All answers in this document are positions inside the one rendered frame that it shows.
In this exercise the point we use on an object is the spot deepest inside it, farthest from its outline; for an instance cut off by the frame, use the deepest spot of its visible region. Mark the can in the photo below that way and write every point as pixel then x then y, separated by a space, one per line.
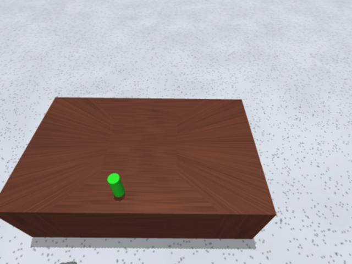
pixel 116 184

